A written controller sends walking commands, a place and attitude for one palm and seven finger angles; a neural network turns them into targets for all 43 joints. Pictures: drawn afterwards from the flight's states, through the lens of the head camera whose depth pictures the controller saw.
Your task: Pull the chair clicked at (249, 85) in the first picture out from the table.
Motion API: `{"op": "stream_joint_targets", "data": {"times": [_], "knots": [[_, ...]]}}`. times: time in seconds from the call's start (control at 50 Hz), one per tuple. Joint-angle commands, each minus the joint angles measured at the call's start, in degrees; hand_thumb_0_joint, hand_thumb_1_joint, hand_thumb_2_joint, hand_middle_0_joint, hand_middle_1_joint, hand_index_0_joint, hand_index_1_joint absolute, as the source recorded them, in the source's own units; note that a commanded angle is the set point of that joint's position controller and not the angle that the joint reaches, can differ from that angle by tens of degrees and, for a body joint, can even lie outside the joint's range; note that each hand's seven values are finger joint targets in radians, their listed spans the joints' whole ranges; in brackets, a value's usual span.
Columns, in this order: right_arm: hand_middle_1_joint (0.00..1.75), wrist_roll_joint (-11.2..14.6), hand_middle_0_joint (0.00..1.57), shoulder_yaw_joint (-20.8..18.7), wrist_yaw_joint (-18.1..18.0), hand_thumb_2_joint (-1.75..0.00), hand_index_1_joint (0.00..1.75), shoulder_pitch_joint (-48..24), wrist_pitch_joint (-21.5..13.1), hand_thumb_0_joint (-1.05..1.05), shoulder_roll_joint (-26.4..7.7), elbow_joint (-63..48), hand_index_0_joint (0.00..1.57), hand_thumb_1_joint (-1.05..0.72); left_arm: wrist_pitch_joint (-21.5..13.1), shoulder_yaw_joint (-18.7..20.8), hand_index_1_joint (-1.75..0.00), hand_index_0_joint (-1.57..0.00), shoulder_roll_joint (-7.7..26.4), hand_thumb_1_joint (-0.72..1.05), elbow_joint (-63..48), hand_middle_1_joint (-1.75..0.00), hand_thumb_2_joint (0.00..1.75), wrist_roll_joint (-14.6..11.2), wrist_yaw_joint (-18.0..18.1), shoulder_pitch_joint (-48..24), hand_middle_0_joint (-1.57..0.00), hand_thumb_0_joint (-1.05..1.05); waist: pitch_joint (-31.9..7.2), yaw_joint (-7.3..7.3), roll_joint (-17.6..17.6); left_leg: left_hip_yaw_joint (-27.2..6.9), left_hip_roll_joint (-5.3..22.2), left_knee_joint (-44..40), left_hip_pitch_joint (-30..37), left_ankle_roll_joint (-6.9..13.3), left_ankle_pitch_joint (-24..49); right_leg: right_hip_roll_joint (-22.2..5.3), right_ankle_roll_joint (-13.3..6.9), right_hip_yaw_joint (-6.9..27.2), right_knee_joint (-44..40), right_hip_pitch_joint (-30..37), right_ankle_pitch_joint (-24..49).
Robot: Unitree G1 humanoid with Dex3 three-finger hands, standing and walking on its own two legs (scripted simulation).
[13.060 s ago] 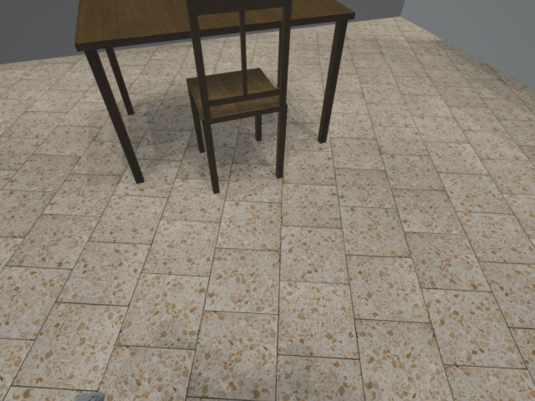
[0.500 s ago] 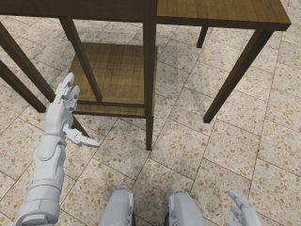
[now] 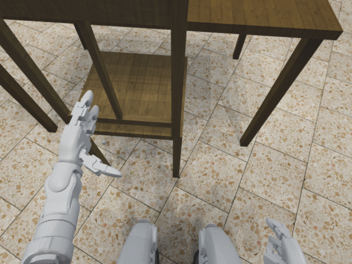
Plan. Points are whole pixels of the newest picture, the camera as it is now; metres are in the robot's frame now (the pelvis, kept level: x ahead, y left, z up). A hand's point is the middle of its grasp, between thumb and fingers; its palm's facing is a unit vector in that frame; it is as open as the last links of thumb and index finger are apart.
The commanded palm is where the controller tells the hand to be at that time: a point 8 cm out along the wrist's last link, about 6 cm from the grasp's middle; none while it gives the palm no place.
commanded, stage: push the fingers through the gap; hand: left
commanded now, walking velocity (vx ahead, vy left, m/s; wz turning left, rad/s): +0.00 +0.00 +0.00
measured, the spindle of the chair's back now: (105, 80) +0.52 +0.19 +0.06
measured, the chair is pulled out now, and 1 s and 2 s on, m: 0.00 0.00 0.00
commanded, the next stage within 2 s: hook a spindle and tug to test in 1.64 s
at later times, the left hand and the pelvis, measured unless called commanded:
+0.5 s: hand (107, 124) +0.41 +0.18 +0.03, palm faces -0.03 -1.00 -0.05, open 16.9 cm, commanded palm +0.39 +0.23 +0.03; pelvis +0.00 +0.00 +0.00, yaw +0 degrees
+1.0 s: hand (109, 110) +0.45 +0.18 +0.04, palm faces -0.02 -1.00 -0.05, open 16.9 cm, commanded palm +0.43 +0.22 +0.03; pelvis +0.00 +0.00 -0.01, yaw -1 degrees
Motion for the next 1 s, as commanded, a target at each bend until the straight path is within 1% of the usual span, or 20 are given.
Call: {"op": "stream_joint_targets", "data": {"times": [0.0,0.02,0.06,0.08,0.12,0.16,0.2,0.34,0.36,0.46,0.52,0.56,0.6,0.68,0.74,0.78,0.82,0.9,0.94,0.98], "knots": [[0.30,0.24,0.20,-3.26,-0.72,-0.90,0.30,2.26,-2.10,0.00,-8.33,-6.02,0.20,-0.90,-4.36,4.92,-0.08,-0.06,11.18,-0.50,-11.00,-0.08,0.30,-0.75,0.66,-13.92,-0.06,0.00,-22.86,-0.18,-0.24,-2.51,-1.76,-9.92,17.23,-0.06,11.68,1.51,-0.42,2.39,-10.85,10.96,12.21],[0.30,0.27,0.20,-3.25,-0.75,-0.90,0.30,2.21,-2.28,0.00,-8.34,-6.22,0.20,-0.90,-4.43,3.02,-0.08,-0.06,9.60,-0.50,-11.58,-0.08,0.30,-0.92,0.29,-15.05,-0.06,0.00,-23.44,-1.11,0.30,-2.35,-1.84,-9.42,17.54,0.20,12.45,1.55,-0.33,2.41,-10.62,10.65,13.10],[0.30,0.37,0.20,-3.25,-0.91,-0.90,0.30,2.58,-2.19,0.00,-8.40,-5.53,0.20,-0.90,-4.45,3.21,-0.08,-0.06,10.29,-0.50,-10.94,-0.08,0.30,-0.76,0.12,-17.45,-0.06,0.00,-23.02,-1.45,0.07,-2.60,-1.63,-9.47,17.57,0.06,11.87,1.50,-0.29,2.34,-10.72,9.89,12.57],[0.30,0.44,0.20,-3.22,-0.92,-0.90,0.30,2.66,-2.26,0.00,-8.34,-5.29,0.20,-0.90,-4.45,1.90,-0.08,-0.06,9.32,-0.50,-10.95,-0.08,0.30,-0.54,-0.09,-19.14,-0.06,0.00,-22.62,-1.84,1.95,-2.83,-1.57,-9.59,18.62,-0.11,11.96,1.47,-0.38,2.19,-10.70,8.60,12.38],[0.30,0.33,0.20,-3.28,-0.98,-0.90,0.30,3.25,-2.45,0.00,-8.64,-5.13,0.20,-0.90,-4.22,2.78,-0.08,-0.06,10.17,-0.50,-10.25,-0.08,0.30,-0.78,-0.07,-19.67,-0.06,0.00,-23.58,-1.83,1.03,-2.94,-1.59,-9.33,18.36,0.00,12.25,1.55,-0.42,2.29,-10.65,9.08,12.51],[0.30,0.44,0.20,-3.19,-1.15,-0.90,0.30,3.20,-2.23,0.00,-8.62,-4.63,0.20,-0.90,-3.85,3.27,-0.08,-0.06,10.41,-0.50,-6.96,-0.08,0.30,-0.72,-0.07,-20.17,-0.06,0.00,-21.72,-1.91,-0.47,-2.84,-1.63,-9.48,16.60,0.01,10.43,1.42,-0.27,2.45,-11.16,8.79,11.01],[0.30,0.40,0.20,-3.20,-1.13,-0.90,0.30,3.41,-2.27,0.00,-8.61,-4.25,0.20,-0.90,-4.03,2.54,-0.08,-0.06,10.34,-0.50,-7.54,-0.08,0.30,-0.26,0.04,-24.19,-0.06,0.00,-22.69,-2.28,1.85,-2.98,-1.61,-9.42,17.91,-0.03,10.70,1.33,-0.41,2.37,-11.00,7.65,10.95],[0.30,0.07,0.20,-3.27,-0.76,-0.90,0.30,4.95,-1.55,0.00,-8.82,-4.00,0.20,-0.90,-4.01,4.71,-0.08,-0.06,12.37,-0.50,-3.71,-0.08,0.30,0.40,0.75,-25.22,-0.06,0.00,-25.70,-1.70,0.99,-2.96,-1.63,-9.14,18.50,-0.20,14.20,1.43,-0.45,2.08,-9.94,9.11,14.31],[0.30,0.07,0.20,-3.29,-0.61,-0.90,0.30,4.96,-1.41,0.00,-8.63,-4.03,0.20,-0.90,-3.86,4.39,-0.08,-0.06,11.66,-0.50,-2.91,-0.08,0.30,0.22,0.66,-25.24,-0.06,0.00,-25.21,-2.01,1.23,-2.49,-1.76,-8.92,17.92,-0.05,13.95,1.43,-0.31,2.45,-10.51,9.59,14.50],[0.30,-0.01,0.20,-3.30,-0.45,-0.90,0.30,5.93,-0.73,0.00,-8.93,-3.59,0.20,-0.90,-4.19,7.21,-0.08,-0.06,14.87,-0.50,0.32,-0.08,0.30,0.43,0.70,-27.38,-0.06,0.00,-24.84,-2.09,-0.83,-2.02,-1.80,-8.48,14.92,0.23,12.85,1.48,-0.17,3.14,-10.68,11.15,14.34],[0.30,0.01,0.20,-3.25,-0.39,-0.90,0.30,6.42,-0.73,0.00,-8.87,-3.40,0.20,-0.90,-5.04,5.86,-0.08,-0.06,14.50,-0.50,-0.24,-0.08,0.30,0.80,0.40,-32.23,-0.06,0.00,-25.83,-2.86,1.59,-2.09,-1.78,-8.17,15.89,0.28,12.81,1.60,-0.28,3.26,-10.36,9.94,13.98],[0.30,-0.08,0.20,-3.42,-0.31,-0.90,0.30,6.95,-0.65,0.00,-9.12,-2.89,0.20,-0.90,-5.25,6.50,-0.08,-0.06,14.95,-0.50,1.02,-0.08,0.30,0.70,0.35,-31.81,-0.06,0.00,-26.06,-2.56,1.95,-2.40,-1.64,-8.46,17.15,0.03,13.93,1.67,-0.39,2.90,-10.40,9.76,14.82],[0.30,-0.02,0.20,-3.41,-0.15,-0.90,0.30,7.28,-0.50,0.00,-9.11,-2.54,0.20,-0.90,-5.13,4.99,-0.08,-0.06,13.35,-0.50,2.13,-0.08,0.30,0.74,0.03,-33.12,-0.06,0.00,-25.78,-3.38,1.82,-2.55,-1.57,-8.36,17.51,0.10,14.37,1.66,-0.30,2.53,-10.36,8.71,15.09],[0.30,-0.17,0.20,-3.41,-0.24,-0.90,0.30,8.05,-0.02,0.00,-9.57,-1.93,0.20,-0.90,-4.94,6.84,-0.08,-0.06,15.96,-0.50,5.69,-0.08,0.30,1.35,0.31,-35.70,-0.06,0.00,-24.85,-3.68,0.64,-2.77,-1.55,-8.30,16.29,0.19,13.39,1.71,-0.31,2.41,-10.30,7.99,13.97],[0.30,-0.46,0.20,-3.60,-0.12,-0.90,0.30,8.63,-0.01,0.00,-9.76,-1.75,0.20,-0.90,-5.68,7.77,-0.08,-0.06,16.95,-0.50,4.89,-0.08,0.30,1.62,0.72,-37.99,-0.06,0.00,-27.53,-3.41,3.26,-3.19,-1.40,-8.37,19.29,-0.12,15.67,1.71,-0.50,2.01,-9.71,7.08,15.13],[0.30,-0.58,0.20,-3.62,0.13,-0.90,0.30,8.92,0.19,0.00,-9.70,-1.95,0.20,-0.90,-5.93,7.25,-0.08,-0.06,16.66,-0.50,4.29,-0.08,0.30,1.85,0.70,-37.87,-0.06,0.00,-29.62,-3.23,4.10,-3.34,-1.32,-8.18,20.80,-0.34,17.88,1.77,-0.56,1.92,-9.23,7.45,16.72],[0.30,-0.61,0.20,-3.62,0.43,-0.90,0.30,9.35,0.35,0.00,-9.65,-1.67,0.20,-0.90,-5.74,5.76,-0.08,-0.06,14.55,-0.50,6.19,-0.08,0.30,1.88,0.77,-38.67,-0.06,0.00,-27.94,-4.32,2.97,-3.56,-1.23,-8.22,20.63,-0.19,17.50,1.99,-0.47,1.56,-9.46,6.12,16.11],[0.30,-0.62,0.20,-3.41,0.43,-0.90,0.30,9.47,1.22,0.00,-9.83,-1.47,0.20,-0.90,-5.43,8.44,-0.08,-0.06,17.99,-0.50,9.98,-0.08,0.30,2.65,1.23,-40.14,-0.06,0.00,-26.08,-4.18,1.09,-2.99,-1.49,-8.16,16.22,0.11,13.74,1.83,-0.31,2.28,-10.03,7.52,14.03],[0.30,-0.64,0.20,-3.16,0.41,-0.90,0.30,9.35,1.35,0.00,-9.75,-1.45,0.20,-0.90,-5.74,8.22,-0.08,-0.06,18.00,-0.50,11.22,-0.08,0.30,2.90,1.22,-41.65,-0.06,0.00,-25.19,-4.47,2.22,-2.95,-1.45,-8.13,16.02,0.14,12.71,1.91,-0.38,2.25,-9.99,6.11,12.85],[0.30,-0.84,0.20,-3.16,0.52,-0.90,0.30,9.79,1.32,0.00,-9.86,-1.39,0.20,-0.90,-6.68,8.58,-0.08,-0.06,18.86,-0.50,10.07,-0.08,0.30,3.09,1.34,-44.49,-0.06,0.00,-27.37,-4.37,3.68,-3.28,-1.41,-8.01,17.56,0.05,13.94,1.93,-0.56,2.15,-9.46,6.15,13.55]]}}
